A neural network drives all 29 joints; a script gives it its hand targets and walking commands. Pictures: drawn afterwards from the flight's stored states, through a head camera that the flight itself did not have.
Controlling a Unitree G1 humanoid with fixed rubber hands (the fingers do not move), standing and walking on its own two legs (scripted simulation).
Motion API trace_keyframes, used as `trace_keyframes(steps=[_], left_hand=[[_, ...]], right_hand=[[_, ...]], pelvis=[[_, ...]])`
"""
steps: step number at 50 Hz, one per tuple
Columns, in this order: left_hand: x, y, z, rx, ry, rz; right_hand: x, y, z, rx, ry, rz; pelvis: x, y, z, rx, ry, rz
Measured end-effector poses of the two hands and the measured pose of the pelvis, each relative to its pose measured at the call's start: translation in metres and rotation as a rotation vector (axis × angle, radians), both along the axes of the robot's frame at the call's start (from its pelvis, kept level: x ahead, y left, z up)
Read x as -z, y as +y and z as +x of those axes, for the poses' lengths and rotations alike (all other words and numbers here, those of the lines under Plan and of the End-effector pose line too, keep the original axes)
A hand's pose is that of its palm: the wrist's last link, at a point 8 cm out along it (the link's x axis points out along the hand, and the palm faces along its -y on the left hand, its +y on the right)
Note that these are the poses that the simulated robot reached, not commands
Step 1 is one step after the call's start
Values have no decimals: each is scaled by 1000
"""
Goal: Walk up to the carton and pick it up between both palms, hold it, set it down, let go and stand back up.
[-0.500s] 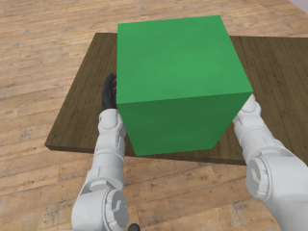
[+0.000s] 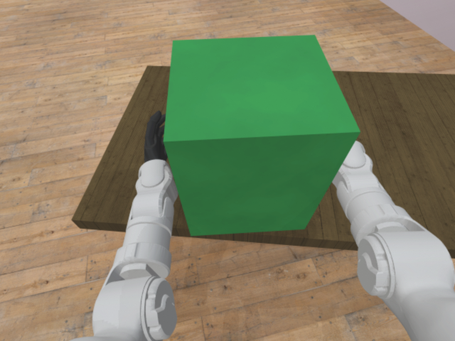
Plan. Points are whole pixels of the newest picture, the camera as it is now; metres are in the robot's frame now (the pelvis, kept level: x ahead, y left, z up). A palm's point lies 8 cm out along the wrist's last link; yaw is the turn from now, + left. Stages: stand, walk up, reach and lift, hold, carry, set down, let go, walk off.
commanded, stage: reach and lift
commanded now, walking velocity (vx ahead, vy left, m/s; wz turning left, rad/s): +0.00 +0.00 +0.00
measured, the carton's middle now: (246, 145) +0.44 +0.03 +0.10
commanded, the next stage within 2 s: none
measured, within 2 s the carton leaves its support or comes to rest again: neither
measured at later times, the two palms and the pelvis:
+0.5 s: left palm (132, 148) +0.37 +0.21 +0.15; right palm (342, 113) +0.42 -0.10 +0.20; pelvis -0.02 +0.02 +0.00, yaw +0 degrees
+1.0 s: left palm (123, 128) +0.38 +0.22 +0.19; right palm (351, 99) +0.41 -0.10 +0.24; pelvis -0.02 +0.03 +0.00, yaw +0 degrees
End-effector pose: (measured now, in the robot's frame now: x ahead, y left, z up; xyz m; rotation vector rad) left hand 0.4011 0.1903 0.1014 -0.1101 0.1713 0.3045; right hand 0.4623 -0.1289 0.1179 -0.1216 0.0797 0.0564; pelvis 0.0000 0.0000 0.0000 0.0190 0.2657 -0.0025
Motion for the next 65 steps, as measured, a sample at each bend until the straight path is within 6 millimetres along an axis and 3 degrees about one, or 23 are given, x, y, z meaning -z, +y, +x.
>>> trace_keyframes(steps=[16, 26, 46, 65], left_hand=[[-30, 15, -27, 21, 55, 5], [-54, 23, -26, 58, 49, -7], [-80, 29, -19, 135, 99, 45], [-121, 27, -31, 160, 106, 73]], right_hand=[[-50, 17, -29, 16, 50, -29], [-85, 25, -38, 53, 46, -53], [-116, 30, -48, 138, 110, 52], [-137, 25, -71, 169, 125, 103]], pelvis=[[0, 8, -18, 1, -61, -10], [0, 17, -25, -3, -90, -14], [-1, 29, -23, -12, -128, -16], [-1, 33, -29, -13, -159, -21]])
